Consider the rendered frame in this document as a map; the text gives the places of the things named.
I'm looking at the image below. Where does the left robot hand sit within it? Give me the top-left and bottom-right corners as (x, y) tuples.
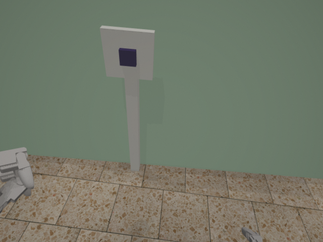
(0, 147), (34, 213)

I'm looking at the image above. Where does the panel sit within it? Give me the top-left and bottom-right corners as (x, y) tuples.
(100, 26), (155, 171)

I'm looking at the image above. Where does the right robot hand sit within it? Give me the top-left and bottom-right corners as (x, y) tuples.
(242, 227), (262, 242)

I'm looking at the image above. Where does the button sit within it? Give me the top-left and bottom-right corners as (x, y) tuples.
(119, 48), (137, 67)

